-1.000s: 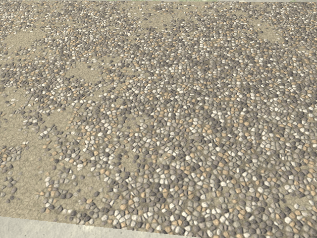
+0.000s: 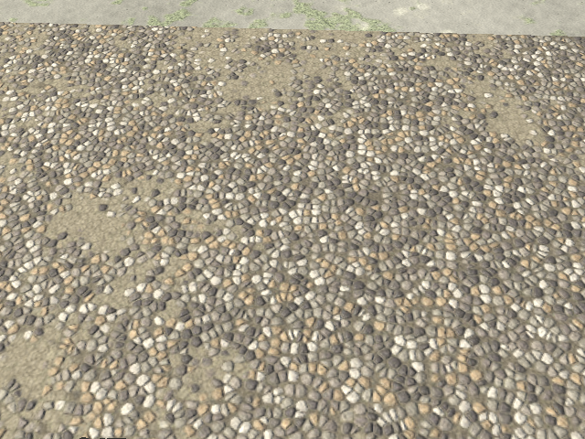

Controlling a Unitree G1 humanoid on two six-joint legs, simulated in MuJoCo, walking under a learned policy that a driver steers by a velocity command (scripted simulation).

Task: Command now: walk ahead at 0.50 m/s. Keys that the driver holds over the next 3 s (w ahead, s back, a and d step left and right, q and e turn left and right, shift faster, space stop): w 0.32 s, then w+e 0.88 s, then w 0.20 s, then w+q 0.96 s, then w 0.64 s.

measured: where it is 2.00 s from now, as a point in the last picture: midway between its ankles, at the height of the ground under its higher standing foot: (379, 217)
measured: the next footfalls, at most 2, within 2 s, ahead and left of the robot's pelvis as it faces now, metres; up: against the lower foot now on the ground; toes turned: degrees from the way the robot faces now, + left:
left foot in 0.46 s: +0.43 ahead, +0.15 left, +0.00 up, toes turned -1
right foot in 0.98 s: +0.66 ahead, -0.16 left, +0.00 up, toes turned -22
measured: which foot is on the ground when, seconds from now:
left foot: up 0.00-0.44, down 0.46-0.98, up 1.00-1.00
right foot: down 0.00-0.48, up 0.50-0.96, down 0.98-1.00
